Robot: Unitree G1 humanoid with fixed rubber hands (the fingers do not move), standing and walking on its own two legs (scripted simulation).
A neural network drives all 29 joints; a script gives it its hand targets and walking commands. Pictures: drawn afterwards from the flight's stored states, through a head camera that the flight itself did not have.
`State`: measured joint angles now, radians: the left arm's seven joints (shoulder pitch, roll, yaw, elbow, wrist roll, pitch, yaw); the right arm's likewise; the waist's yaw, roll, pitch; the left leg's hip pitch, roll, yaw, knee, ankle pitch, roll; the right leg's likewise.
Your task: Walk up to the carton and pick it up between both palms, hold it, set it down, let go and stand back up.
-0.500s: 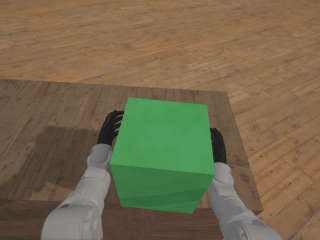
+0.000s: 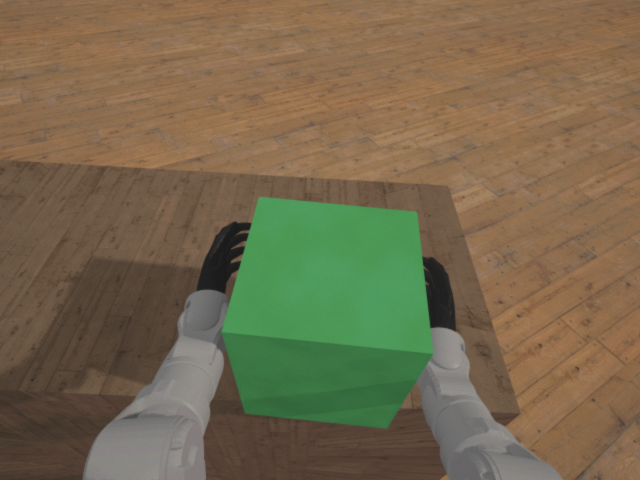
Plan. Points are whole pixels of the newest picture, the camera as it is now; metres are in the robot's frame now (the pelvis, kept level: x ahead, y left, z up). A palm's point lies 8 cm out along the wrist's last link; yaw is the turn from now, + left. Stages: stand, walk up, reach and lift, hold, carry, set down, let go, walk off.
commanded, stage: reach and lift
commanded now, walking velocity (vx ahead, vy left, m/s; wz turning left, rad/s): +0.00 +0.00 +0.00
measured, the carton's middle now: (326, 318) +0.36 -0.01 +0.00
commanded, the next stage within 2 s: hold in 1.90 s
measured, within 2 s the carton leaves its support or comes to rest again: neither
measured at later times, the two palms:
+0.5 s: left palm (204, 239) +0.37 +0.14 +0.14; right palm (452, 285) +0.34 -0.16 +0.10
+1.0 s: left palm (181, 219) +0.36 +0.15 +0.19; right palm (452, 264) +0.34 -0.14 +0.14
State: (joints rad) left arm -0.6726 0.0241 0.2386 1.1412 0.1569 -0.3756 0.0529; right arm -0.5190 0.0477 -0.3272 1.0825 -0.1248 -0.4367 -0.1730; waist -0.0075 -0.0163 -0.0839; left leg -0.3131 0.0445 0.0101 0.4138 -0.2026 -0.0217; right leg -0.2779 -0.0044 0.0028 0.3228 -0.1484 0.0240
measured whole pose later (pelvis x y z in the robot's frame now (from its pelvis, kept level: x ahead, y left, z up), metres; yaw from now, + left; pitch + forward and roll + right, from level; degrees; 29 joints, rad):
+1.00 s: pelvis -0.02 +0.00 +0.00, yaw +0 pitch -4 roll -1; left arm -0.74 0.02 0.21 0.61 0.20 0.44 0.07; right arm -0.64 0.00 -0.19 0.77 -0.01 0.22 -0.15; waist -0.01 -0.02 -0.09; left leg -0.13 0.04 0.01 0.41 -0.20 -0.02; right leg -0.10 0.00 0.00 0.32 -0.14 0.02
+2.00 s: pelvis -0.02 +0.00 +0.00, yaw +0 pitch -6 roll -1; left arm -0.78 0.02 0.25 0.47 0.22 0.60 0.06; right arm -0.70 -0.02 -0.16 0.74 0.05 0.30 -0.15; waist -0.01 -0.02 -0.07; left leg -0.11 0.04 0.01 0.41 -0.20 -0.02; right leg -0.07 0.00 0.00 0.31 -0.14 0.02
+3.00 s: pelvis -0.02 +0.00 +0.00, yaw +1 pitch -7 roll -1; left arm -0.76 0.02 0.25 0.37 0.25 0.67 0.03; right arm -0.71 -0.02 -0.14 0.66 0.08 0.38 -0.16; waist -0.01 -0.02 -0.06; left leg -0.09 0.04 0.00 0.41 -0.20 -0.02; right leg -0.05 0.00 0.00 0.31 -0.14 0.02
